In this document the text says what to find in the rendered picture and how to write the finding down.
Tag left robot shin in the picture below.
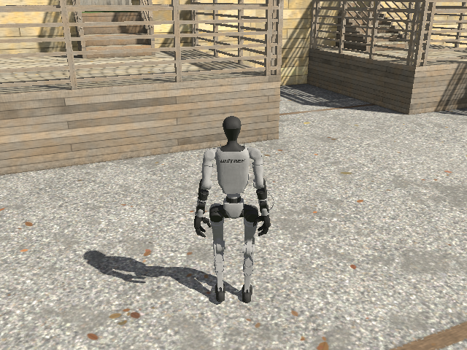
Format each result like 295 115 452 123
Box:
213 241 224 292

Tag left robot forearm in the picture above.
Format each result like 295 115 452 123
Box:
195 179 209 217

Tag right robot upper arm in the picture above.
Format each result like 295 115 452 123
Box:
248 147 264 189

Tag left robot upper arm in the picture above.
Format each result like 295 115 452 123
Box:
201 148 217 190

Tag right robot forearm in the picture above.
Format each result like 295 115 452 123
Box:
256 178 270 216

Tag right robot foot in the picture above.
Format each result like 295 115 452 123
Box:
242 285 252 303

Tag right robot hand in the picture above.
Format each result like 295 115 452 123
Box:
253 215 271 236

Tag left robot hand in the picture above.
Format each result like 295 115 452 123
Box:
194 216 211 237

